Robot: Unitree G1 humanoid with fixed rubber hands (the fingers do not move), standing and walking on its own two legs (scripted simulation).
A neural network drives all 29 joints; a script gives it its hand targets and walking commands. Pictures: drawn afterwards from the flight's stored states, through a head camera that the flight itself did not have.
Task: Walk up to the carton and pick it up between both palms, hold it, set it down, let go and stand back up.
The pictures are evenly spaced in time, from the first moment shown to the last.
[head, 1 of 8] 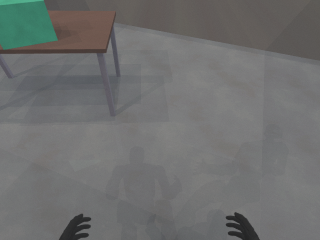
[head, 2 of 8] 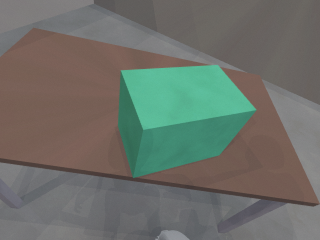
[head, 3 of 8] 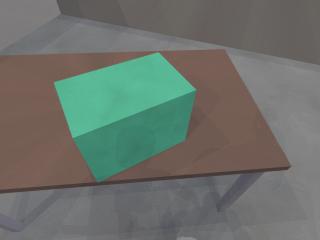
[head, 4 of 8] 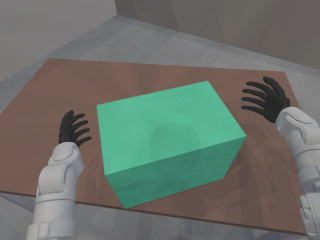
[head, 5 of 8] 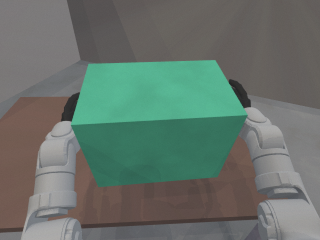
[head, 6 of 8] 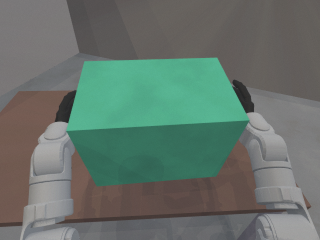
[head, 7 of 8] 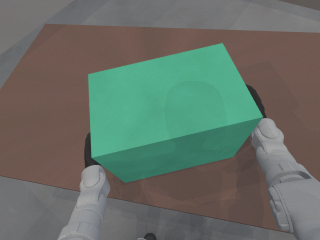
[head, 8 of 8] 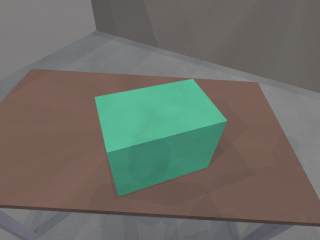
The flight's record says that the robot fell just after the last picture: no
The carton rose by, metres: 0.19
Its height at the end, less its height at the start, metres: +0.00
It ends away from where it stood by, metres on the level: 0.05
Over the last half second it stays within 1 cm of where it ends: yes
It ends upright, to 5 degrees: yes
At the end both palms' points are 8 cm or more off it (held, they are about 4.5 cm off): yes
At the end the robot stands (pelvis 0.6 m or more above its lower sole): yes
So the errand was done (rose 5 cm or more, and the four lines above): yes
